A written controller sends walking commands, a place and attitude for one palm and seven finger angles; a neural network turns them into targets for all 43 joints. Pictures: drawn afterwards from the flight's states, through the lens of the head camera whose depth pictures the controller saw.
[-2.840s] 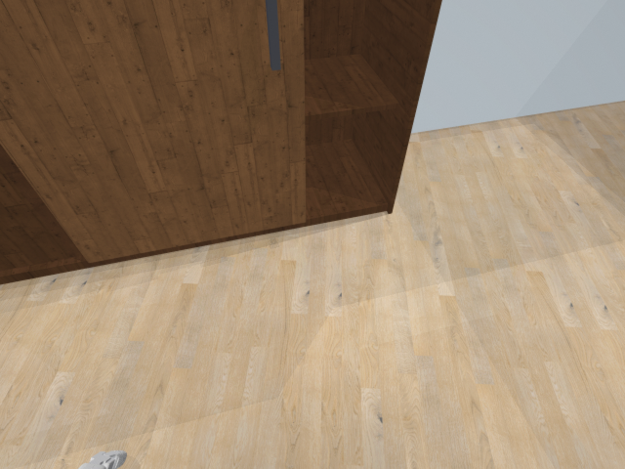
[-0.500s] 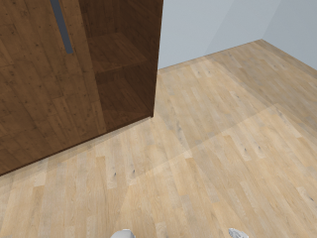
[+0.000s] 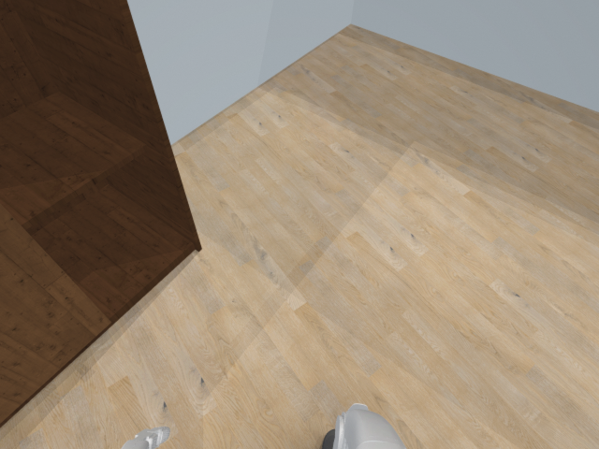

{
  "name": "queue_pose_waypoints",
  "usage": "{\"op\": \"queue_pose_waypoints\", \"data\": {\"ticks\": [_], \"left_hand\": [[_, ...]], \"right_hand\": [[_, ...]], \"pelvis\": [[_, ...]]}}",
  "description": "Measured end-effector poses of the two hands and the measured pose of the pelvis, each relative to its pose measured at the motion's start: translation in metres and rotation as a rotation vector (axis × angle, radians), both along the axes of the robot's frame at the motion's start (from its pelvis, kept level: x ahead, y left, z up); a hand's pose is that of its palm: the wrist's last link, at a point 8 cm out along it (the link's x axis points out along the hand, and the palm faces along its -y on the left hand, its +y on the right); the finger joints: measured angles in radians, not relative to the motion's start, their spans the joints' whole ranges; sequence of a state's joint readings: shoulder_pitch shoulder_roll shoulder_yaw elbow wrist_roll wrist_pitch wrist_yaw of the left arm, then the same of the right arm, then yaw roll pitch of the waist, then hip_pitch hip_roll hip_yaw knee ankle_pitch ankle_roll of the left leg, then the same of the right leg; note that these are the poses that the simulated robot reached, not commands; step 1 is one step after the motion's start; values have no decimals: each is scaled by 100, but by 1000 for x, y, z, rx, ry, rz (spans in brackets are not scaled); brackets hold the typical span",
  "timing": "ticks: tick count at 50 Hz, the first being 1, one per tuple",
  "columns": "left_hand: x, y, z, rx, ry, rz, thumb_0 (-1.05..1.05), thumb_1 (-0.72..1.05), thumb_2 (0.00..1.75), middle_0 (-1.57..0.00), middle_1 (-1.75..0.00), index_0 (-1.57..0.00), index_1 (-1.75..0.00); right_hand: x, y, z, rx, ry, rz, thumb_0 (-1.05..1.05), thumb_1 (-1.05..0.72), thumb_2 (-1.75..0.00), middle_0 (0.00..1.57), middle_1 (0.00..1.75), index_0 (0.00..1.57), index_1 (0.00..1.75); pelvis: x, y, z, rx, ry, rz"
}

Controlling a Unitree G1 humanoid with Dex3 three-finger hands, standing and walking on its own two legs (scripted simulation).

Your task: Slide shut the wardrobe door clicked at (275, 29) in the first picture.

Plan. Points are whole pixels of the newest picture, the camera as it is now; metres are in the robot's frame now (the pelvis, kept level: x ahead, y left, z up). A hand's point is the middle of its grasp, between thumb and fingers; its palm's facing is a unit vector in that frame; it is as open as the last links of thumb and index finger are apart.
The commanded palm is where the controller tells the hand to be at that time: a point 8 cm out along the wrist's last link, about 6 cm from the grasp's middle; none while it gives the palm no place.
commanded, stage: walk to a spot facing it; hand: left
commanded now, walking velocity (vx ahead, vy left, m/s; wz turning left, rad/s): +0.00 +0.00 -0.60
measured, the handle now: out of the picture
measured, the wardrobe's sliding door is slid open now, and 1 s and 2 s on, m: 0.39 0.39 0.39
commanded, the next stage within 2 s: turn to face it in 0.16 s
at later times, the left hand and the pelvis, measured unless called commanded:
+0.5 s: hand (190, 398) +0.21 +0.17 -0.17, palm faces -0.10 -0.98 -0.20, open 7.4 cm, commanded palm none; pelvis +0.10 +0.00 +0.00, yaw -8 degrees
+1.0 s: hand (165, 432) +0.16 +0.20 -0.15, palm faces +0.16 -0.94 -0.30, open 7.4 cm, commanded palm none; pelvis +0.09 -0.02 +0.00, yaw +8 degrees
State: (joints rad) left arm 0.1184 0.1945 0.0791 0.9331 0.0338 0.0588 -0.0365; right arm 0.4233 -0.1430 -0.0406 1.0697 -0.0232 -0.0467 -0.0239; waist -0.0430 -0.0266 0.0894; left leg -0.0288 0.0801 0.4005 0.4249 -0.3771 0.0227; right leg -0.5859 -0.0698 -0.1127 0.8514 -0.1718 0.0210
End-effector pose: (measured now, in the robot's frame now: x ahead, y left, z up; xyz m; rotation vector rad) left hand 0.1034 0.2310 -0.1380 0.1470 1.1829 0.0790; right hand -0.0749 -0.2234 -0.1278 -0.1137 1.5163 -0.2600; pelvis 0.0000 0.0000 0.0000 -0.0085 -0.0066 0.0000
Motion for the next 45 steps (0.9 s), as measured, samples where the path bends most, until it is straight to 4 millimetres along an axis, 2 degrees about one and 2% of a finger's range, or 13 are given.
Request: {"op": "queue_pose_waypoints", "data": {"ticks": [5,8,11,16,19,22,27,30,32,39,45], "left_hand": [[70,-32,-9,8,-48,-107,1,91,90,-19,-30,-20,-30],[94,-41,-11,24,-92,-123,0,91,90,-19,-30,-20,-30],[99,-42,-6,46,-71,-131,0,91,90,-20,-30,-20,-30],[101,-33,4,82,-15,-168,0,91,90,-20,-30,-20,-30],[104,-26,8,84,-18,-165,1,91,90,-20,-30,-20,-30],[107,-18,9,68,-38,-142,1,91,90,-20,-30,-20,-30],[104,1,-6,22,-45,-56,1,90,90,-20,-30,-20,-30],[92,12,-9,19,2,-15,0,91,90,-20,-30,-20,-30],[81,19,-7,27,40,3,0,91,90,-20,-30,-20,-30],[57,35,4,78,108,64,1,91,90,-19,-30,-20,-30],[58,25,15,123,38,115,1,91,90,-19,-30,-20,-30]], "right_hand": [[5,3,-21,55,68,-98,1,-91,-89,20,30,20,30],[31,-6,-34,64,52,-117,1,-91,-89,20,30,20,30],[81,-20,-34,37,-59,-112,1,-91,-89,20,30,20,30],[167,-40,-17,-19,-298,-89,1,-91,-89,20,30,20,30],[200,-42,-6,-39,-378,-61,1,-91,-89,20,30,20,30],[218,-36,1,-47,-401,-30,0,-91,-89,20,30,20,30],[226,-11,-1,-44,-345,37,0,-91,-89,20,30,20,30],[223,5,1,-22,-290,67,0,-91,-89,20,30,20,30],[220,7,3,-25,-265,67,0,-92,-89,20,30,20,30],[209,-4,3,-19,-193,90,0,-92,-89,21,30,21,30],[205,-33,-11,-2,-155,133,1,-91,-89,20,30,20,30]], "pelvis": [[38,-15,-17,7,11,-56],[51,-23,-24,5,6,-93],[60,-25,-18,2,-5,-136],[71,-21,-8,6,9,-185],[79,-14,-4,5,9,-192],[89,-7,-2,-4,2,-178],[107,10,-7,-27,-11,-114],[111,15,-3,-17,-5,-93],[112,18,0,-17,6,-78],[108,15,6,-19,32,-17],[98,-6,1,-8,37,65]]}}
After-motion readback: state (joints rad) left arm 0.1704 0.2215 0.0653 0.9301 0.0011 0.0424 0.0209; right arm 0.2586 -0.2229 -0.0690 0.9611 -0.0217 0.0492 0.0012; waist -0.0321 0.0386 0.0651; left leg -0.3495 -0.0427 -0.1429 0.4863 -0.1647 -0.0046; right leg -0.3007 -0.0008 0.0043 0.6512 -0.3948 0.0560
